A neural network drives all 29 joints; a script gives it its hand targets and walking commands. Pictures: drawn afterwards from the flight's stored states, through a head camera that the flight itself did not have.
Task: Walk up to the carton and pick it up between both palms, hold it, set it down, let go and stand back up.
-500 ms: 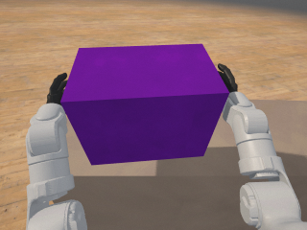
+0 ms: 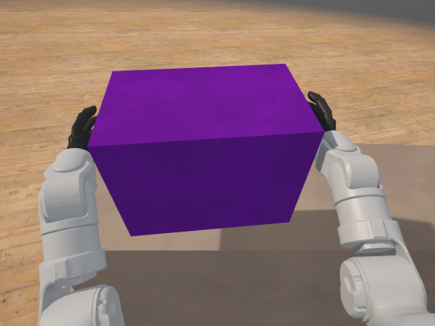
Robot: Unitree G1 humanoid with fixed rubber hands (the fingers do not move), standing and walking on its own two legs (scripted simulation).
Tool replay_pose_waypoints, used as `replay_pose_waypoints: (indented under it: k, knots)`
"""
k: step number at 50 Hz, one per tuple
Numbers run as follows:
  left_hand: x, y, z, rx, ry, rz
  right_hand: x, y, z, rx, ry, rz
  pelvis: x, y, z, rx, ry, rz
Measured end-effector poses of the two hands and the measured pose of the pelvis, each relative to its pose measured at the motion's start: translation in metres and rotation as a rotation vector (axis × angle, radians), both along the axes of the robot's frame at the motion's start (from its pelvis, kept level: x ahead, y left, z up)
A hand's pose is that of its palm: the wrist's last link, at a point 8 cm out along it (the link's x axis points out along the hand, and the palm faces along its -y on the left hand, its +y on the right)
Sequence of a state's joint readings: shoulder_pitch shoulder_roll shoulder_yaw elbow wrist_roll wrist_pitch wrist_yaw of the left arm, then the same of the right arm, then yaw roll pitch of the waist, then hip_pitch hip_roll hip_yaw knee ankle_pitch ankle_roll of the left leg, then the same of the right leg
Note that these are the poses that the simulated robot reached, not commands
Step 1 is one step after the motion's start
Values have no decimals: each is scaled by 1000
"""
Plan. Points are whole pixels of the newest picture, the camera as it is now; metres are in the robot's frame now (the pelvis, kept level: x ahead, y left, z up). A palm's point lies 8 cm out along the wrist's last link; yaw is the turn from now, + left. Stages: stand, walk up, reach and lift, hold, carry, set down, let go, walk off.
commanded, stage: hold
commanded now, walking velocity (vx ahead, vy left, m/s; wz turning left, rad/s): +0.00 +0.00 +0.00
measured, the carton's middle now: (206, 151) +0.39 +0.00 +0.18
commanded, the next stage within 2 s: none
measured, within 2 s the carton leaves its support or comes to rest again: neither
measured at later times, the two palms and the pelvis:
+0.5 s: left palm (83, 148) +0.35 +0.21 +0.22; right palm (322, 132) +0.36 -0.20 +0.24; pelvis +0.00 +0.00 +0.00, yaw +0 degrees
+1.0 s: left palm (84, 153) +0.34 +0.21 +0.21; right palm (323, 138) +0.35 -0.20 +0.23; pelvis +0.00 +0.00 +0.00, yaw +0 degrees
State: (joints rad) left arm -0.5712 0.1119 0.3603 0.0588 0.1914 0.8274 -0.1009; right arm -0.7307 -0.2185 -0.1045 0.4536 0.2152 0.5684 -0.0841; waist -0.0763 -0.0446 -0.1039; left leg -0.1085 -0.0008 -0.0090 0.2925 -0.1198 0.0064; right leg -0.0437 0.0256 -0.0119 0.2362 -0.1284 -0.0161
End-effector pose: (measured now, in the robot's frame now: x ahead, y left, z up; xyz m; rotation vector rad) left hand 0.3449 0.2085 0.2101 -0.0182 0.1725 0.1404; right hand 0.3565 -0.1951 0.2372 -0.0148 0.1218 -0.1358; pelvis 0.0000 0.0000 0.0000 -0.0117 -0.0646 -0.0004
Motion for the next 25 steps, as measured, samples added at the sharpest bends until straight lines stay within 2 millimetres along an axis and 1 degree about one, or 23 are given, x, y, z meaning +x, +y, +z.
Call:
replay_pose_waypoints:
  k: [10,19,25]
  knots:
    - [2,-4,0,9,12,-3,1,-4,-6,12,10,-5,-3,0,0,1,13,-3]
    - [4,-5,9,11,-10,-2,2,-5,1,11,-12,-4,1,0,0,2,5,-5]
    - [4,-1,8,7,-5,-2,3,-1,4,2,-8,-2,2,-1,0,1,-2,-1]
